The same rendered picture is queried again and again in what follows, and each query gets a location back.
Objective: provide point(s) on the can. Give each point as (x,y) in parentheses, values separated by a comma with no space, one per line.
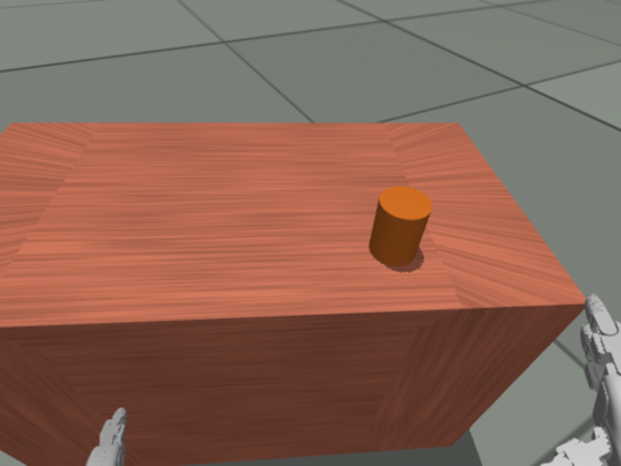
(401,217)

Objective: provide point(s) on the right robot hand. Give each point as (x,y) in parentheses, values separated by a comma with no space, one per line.
(601,342)

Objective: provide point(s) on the left robot hand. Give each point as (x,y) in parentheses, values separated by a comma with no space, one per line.
(111,451)

